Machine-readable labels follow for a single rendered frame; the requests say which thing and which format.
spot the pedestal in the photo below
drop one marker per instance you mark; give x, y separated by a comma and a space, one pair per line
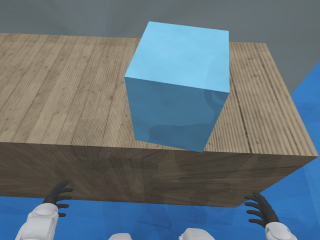
65, 116

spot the robot right thigh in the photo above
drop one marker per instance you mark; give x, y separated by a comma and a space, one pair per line
195, 234

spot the left robot forearm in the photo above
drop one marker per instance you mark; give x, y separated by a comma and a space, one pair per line
40, 224

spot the robot right hand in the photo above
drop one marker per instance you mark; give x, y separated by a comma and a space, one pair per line
266, 213

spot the right robot forearm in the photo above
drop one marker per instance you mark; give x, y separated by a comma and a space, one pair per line
278, 231

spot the robot left hand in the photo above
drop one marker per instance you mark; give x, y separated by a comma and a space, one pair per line
53, 196

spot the carton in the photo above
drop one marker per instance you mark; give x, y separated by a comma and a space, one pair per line
177, 84

